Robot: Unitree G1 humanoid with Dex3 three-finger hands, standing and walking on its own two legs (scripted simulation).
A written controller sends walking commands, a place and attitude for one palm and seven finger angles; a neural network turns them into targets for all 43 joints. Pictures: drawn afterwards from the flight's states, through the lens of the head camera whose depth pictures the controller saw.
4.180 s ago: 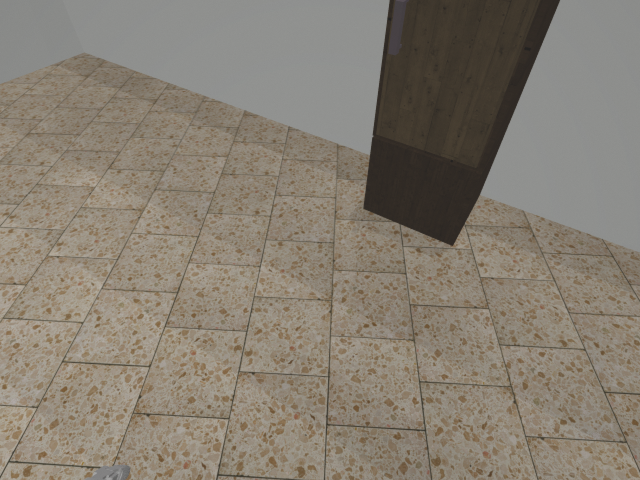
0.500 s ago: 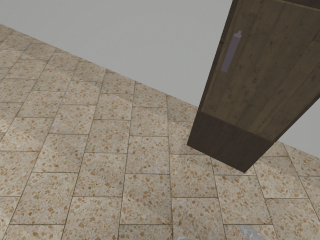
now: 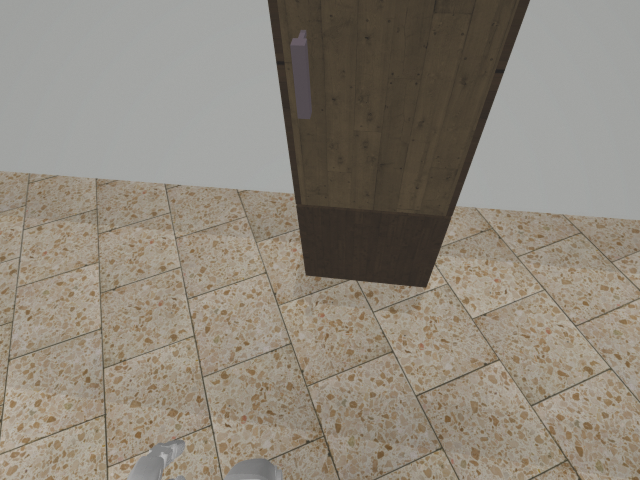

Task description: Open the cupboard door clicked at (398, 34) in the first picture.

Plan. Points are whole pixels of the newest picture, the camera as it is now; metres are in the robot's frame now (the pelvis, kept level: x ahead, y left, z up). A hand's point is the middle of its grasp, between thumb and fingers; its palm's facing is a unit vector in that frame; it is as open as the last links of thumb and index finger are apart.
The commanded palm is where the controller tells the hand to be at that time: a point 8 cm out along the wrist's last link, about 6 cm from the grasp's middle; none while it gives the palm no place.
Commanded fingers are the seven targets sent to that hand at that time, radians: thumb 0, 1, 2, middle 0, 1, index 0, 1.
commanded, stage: turn to face it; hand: left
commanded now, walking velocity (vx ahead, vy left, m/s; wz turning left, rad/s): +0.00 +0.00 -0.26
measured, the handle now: (303, 75) +0.79 +0.05 +0.06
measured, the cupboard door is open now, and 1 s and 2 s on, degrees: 0 0 0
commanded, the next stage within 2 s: take the last steps up to it in 0.06 s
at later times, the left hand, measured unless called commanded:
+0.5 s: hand out of the picture +0.10 +0.22 -0.16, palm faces -0.11 -0.98 -0.16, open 7.4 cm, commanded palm none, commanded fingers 0.00 0.90 0.90 -0.20 -0.30 -0.20 -0.30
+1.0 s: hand (253, 453) +0.18 +0.12 -0.16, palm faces -0.08 -0.98 -0.18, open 7.3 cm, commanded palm none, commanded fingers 0.00 0.90 0.90 -0.20 -0.30 -0.20 -0.30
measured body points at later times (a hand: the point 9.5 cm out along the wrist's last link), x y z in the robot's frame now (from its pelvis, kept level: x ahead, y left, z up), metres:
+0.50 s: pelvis +0.04 +0.03 +0.02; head +0.05 +0.05 +0.47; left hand +0.11 +0.27 -0.15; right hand -0.01 -0.20 -0.12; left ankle +0.03 +0.13 -0.73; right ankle +0.01 -0.12 -0.66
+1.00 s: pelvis +0.17 -0.05 +0.01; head +0.18 -0.05 +0.46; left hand +0.18 +0.17 -0.15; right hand +0.18 -0.29 -0.15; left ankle +0.25 +0.06 -0.70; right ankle +0.10 -0.14 -0.73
